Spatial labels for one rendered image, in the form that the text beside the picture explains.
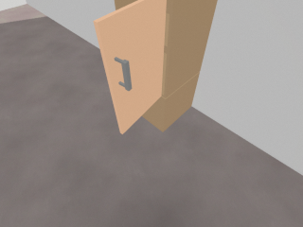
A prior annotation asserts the cupboard door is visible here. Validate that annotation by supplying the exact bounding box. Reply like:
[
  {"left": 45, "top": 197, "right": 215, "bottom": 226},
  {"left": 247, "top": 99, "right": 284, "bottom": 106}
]
[{"left": 93, "top": 0, "right": 167, "bottom": 134}]

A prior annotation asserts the handle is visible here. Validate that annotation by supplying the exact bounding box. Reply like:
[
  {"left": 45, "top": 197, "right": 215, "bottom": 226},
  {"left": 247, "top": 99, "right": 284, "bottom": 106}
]
[{"left": 114, "top": 57, "right": 133, "bottom": 91}]

